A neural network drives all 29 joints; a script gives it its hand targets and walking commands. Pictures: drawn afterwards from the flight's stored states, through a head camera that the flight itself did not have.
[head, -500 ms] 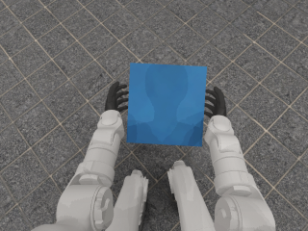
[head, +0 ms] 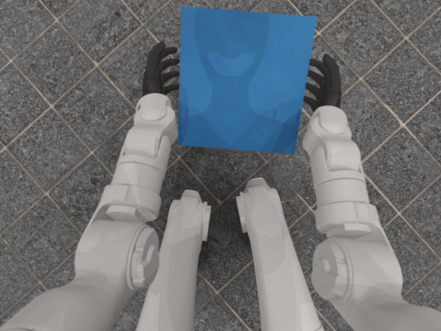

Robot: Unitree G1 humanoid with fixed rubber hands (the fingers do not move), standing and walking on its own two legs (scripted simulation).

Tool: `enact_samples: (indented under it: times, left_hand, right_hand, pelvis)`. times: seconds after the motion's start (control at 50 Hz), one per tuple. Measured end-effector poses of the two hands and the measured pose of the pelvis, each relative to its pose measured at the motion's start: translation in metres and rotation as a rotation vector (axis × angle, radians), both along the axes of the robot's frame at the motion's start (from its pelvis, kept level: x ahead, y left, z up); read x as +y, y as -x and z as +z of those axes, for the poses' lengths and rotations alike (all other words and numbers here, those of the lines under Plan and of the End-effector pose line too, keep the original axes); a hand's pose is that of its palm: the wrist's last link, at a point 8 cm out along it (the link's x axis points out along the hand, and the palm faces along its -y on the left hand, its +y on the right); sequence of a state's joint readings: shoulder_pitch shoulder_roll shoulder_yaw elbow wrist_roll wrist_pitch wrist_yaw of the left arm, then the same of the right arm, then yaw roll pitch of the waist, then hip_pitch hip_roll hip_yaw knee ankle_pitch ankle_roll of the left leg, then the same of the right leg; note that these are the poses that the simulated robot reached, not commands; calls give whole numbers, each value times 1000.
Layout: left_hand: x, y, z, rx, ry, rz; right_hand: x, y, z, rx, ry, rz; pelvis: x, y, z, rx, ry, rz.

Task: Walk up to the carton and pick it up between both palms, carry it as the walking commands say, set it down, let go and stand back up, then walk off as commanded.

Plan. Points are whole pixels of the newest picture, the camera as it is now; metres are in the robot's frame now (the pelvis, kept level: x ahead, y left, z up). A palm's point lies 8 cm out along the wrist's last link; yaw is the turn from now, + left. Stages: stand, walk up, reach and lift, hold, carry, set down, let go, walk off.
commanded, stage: set down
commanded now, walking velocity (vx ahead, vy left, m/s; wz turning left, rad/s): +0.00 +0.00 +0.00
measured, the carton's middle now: (238, 84) +0.52 -0.06 -0.22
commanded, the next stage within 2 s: none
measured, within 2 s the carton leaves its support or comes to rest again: neither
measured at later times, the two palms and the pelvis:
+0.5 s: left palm (168, 90) +0.51 +0.08 -0.18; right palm (311, 98) +0.47 -0.20 -0.19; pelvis -0.04 +0.00 -0.06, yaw +0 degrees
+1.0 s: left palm (174, 91) +0.53 +0.08 -0.28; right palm (299, 98) +0.50 -0.20 -0.28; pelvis -0.02 -0.01 -0.12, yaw +2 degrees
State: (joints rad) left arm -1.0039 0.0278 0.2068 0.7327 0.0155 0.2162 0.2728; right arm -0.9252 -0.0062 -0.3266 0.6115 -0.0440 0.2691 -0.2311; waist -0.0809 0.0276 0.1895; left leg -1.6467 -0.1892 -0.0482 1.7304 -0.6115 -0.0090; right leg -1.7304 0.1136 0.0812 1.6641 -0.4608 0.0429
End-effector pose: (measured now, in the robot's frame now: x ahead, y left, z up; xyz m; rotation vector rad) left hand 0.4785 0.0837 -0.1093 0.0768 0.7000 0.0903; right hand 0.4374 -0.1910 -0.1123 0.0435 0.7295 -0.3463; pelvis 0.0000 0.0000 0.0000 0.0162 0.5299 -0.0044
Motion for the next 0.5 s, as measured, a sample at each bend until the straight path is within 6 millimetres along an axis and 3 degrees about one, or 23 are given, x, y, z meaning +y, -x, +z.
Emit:
enact_samples:
  times: [0.1, 0.22, 0.36, 0.5]
  left_hand:
    - [-2, -7, -33, -50, -7, 24]
    - [-5, -5, -65, -5, -20, 4]
    - [-8, -8, -72, 50, -62, -7]
    - [-8, -28, -75, 15, -64, -28]
  right_hand:
    - [1, -9, -35, -47, 14, -17]
    - [-4, -5, -72, -8, -26, -17]
    - [-6, -11, -79, 55, -3, 1]
    - [-7, -34, -81, 15, 12, 25]
  pelvis:
    - [4, 25, -12, -171, 18, 9]
    - [4, 32, -44, -126, 10, 7]
    - [1, 39, -54, -135, -12, 2]
    - [-5, 43, -62, -116, -13, 2]
